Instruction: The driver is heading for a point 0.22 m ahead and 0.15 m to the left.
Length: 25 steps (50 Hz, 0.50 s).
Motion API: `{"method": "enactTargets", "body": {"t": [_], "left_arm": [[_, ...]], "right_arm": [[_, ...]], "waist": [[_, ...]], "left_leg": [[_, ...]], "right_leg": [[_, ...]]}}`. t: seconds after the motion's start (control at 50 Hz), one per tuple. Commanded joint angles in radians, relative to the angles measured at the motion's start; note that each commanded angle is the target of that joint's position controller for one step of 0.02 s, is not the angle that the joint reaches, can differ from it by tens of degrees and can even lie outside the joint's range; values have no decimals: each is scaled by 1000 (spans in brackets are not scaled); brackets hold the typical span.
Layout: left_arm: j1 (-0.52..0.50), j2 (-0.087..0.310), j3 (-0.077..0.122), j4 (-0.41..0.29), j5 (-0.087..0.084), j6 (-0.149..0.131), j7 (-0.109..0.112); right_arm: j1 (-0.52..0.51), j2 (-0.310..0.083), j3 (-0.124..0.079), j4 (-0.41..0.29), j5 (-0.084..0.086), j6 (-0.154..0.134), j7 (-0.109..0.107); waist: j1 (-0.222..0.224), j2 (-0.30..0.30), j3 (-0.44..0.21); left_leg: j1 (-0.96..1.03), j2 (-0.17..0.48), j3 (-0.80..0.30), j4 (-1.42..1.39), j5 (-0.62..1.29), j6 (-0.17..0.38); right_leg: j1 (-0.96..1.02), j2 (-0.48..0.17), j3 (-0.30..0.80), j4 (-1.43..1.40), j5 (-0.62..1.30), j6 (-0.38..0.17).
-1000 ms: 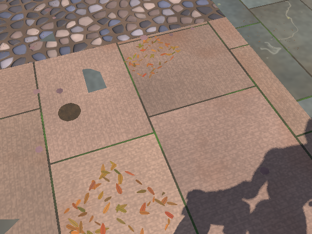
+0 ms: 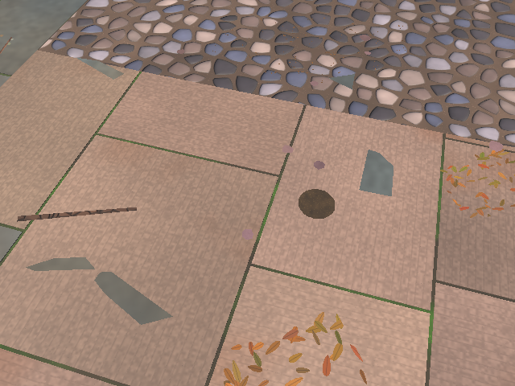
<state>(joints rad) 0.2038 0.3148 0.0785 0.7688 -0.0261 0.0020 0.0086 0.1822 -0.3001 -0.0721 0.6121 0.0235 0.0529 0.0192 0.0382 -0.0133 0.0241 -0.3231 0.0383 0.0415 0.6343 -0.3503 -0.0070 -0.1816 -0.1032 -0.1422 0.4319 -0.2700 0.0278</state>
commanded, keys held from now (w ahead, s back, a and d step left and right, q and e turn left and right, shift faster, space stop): w+q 0.06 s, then no key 0.94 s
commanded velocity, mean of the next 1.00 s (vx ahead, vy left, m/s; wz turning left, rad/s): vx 0.10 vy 0.00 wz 0.18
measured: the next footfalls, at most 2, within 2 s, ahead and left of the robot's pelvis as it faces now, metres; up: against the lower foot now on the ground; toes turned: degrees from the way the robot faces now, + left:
left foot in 0.04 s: +0.03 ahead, +0.12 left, +0.00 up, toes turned +4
right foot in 0.44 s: +0.30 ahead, -0.05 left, +0.00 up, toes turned +7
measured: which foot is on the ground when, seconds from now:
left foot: up 0.00-0.02, down 0.04-0.48, up 0.50-0.68, down 0.70-1.00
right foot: down 0.00-0.02, up 0.04-0.42, down 0.44-1.00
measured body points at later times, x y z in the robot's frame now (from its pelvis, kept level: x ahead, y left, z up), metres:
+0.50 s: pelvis +0.14 +0.04 -0.01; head +0.18 +0.04 +0.43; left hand +0.30 +0.31 -0.11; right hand +0.27 -0.23 -0.13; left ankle +0.00 +0.12 -0.72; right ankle +0.26 -0.05 -0.74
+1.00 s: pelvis +0.21 +0.08 -0.01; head +0.22 +0.09 +0.44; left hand +0.29 +0.35 -0.13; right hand +0.33 -0.16 -0.14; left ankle +0.15 +0.18 -0.74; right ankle +0.26 -0.05 -0.74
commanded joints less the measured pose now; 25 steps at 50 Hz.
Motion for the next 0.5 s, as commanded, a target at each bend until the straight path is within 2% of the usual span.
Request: {"method": "enactTargets", "body": {"t": [0.02, 0.04, 0.06, 0.08, 0.1, 0.12, 0.14, 0.16, 0.2, 0.24, 0.28, 0.34, 0.4, 0.42, 0.44, 0.46, 0.48, 0.5], "left_arm": [[-36, 131, 33, -44, -7, -23, -12], [-72, 56, 7, -66, 20, -29, -20], [-156, 33, -1, -164, 34, -53, -18], [-201, 108, 15, -169, 9, -77, -22], [-173, 136, 23, -160, -4, -87, -32], [-131, 142, 27, -124, 11, -89, -35], [-118, 144, 28, -109, 34, -88, -34], [-97, 131, 28, -94, 42, -83, -37], [-76, 87, 14, -78, 39, -72, -40], [-108, 50, -3, -82, 34, -64, -38], [-161, 33, -14, -97, 31, -61, -42], [-187, 47, -12, -105, 26, -66, -54], [-147, 77, 1, -98, 36, -75, -58], [-97, 86, 8, -83, 44, -80, -54], [-56, 112, 14, -75, 55, -86, -45], [-7, 178, 25, -79, 68, -90, -37], [42, 121, 7, -65, 75, -78, -30], [55, 53, -14, -50, 47, -68, -34]], "right_arm": [[157, -116, -48, 11, 8, -24, -1], [296, -189, -76, 42, 13, -29, -13], [306, -323, -93, 11, 1, -54, -8], [268, -231, -66, 0, -14, -83, 0], [205, -171, -41, -2, -20, -100, -4], [151, -135, -29, -10, -16, -106, -9], [103, -125, -22, -15, -13, -100, -16], [75, -126, -17, -22, -19, -95, -27], [66, -137, -19, -16, -30, -88, -44], [71, -137, -17, 1, -29, -82, -54], [101, -145, -19, 26, -25, -76, -59], [134, -145, -18, 62, -22, -73, -56], [110, -136, -14, 81, -15, -72, -51], [91, -132, -12, 83, -11, -70, -51], [106, -125, -9, 89, -15, -74, -51], [160, -99, 0, 77, -43, -83, -48], [246, -62, 15, 102, -44, -82, -48], [196, -105, 6, 105, -32, -67, -43]], "waist": [[-92, -66, -72], [-151, 138, -100], [-142, 334, -78], [-157, 208, -46], [-108, 214, 5], [-76, 164, 21], [-59, 147, 17], [-41, 150, -2], [-28, 120, -37], [-37, 112, -31], [-66, 126, -25], [-83, 123, -23], [-54, 119, -32], [-21, 110, -54], [-1, 80, -97], [-20, -26, -218], [-20, -165, -362], [1, -194, -357]], "left_leg": [[300, -69, 63, -187, 52, 75], [486, 88, -202, -272, -16, 145], [551, 317, -744, -394, -197, 345], [491, 347, -740, -439, -143, 374], [443, 314, -614, -423, 15, 334], [401, 255, -480, -396, 205, 288], [370, 220, -393, -385, 402, 256], [326, 184, -314, -380, 567, 233], [279, 146, -217, -365, 755, 217], [239, 111, -150, -355, 784, 192], [227, 103, -134, -342, 780, 175], [248, 139, -173, -312, 764, 180], [285, 153, -219, -226, 783, 171], [286, 127, -213, -162, 825, 153], [264, 77, -196, -85, 824, 117], [141, 7, -181, 67, 590, 65], [4, -72, -177, 310, 81, -7], [-47, -99, -208, 425, -354, -40]], "right_leg": [[-144, -143, 82, 7, -144, -135], [-347, -54, -24, 369, -186, -56], [-725, 118, 41, 642, -361, -4], [-771, 61, 182, 744, -331, -18], [-755, 27, 188, 728, -230, -34], [-701, 1, 180, 693, -144, -29], [-651, -4, 172, 635, -80, -13], [-572, 1, 157, 615, -19, 3], [-477, 33, 126, 554, 81, 30], [-409, 53, 114, 408, 167, 37], [-356, 71, 109, 271, 239, 29], [-315, 85, 121, 181, 269, 4], [-262, 99, 123, 111, 216, -44], [-181, 118, 106, 43, 274, -66], [-52, 92, 129, -9, 509, -96], [197, -52, 263, 81, 907, -175], [375, -235, 475, 76, 1003, -349], [328, -275, 582, -5, 874, -395]]}}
